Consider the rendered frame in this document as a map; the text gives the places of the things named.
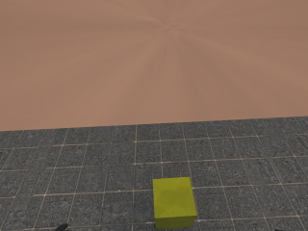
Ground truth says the carton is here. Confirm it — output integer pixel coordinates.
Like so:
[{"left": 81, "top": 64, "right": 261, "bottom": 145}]
[{"left": 152, "top": 176, "right": 197, "bottom": 230}]

